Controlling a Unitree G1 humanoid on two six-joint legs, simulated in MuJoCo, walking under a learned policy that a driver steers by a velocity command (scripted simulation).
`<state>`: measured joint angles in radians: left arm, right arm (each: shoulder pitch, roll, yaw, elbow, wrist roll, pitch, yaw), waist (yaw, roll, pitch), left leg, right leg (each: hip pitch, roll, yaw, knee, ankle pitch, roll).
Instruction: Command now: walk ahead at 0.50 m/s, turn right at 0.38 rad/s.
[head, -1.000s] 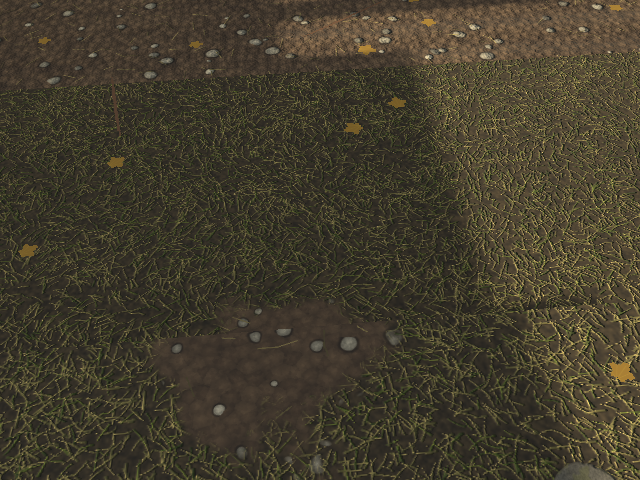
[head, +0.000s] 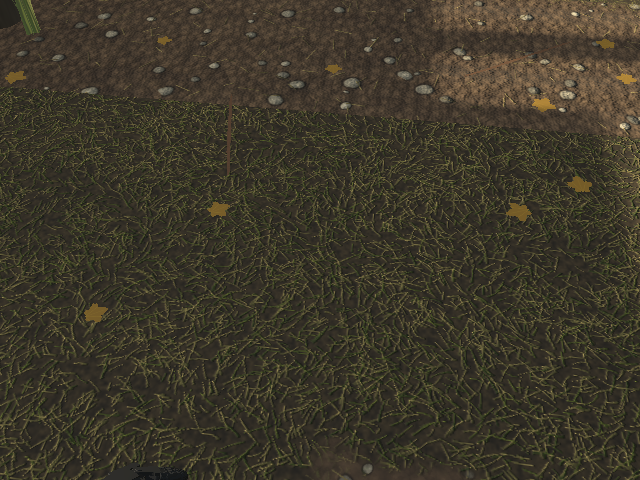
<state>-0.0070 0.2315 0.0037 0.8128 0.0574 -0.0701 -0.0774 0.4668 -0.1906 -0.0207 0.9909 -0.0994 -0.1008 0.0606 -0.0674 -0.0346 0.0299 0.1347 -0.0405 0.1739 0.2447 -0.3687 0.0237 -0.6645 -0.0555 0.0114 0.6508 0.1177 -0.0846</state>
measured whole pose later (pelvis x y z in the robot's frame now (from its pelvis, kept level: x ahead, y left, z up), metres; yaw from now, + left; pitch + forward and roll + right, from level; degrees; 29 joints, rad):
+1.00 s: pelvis +0.46 -0.03 -0.16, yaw -36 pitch +0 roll +0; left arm -0.06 0.22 0.02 0.47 -0.01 0.08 0.05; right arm 0.34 -0.25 0.00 0.82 -0.03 0.03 -0.12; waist -0.06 -0.02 0.05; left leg -0.25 0.12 0.27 0.53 -0.26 0.02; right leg -0.97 -0.05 0.01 1.55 -0.06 0.11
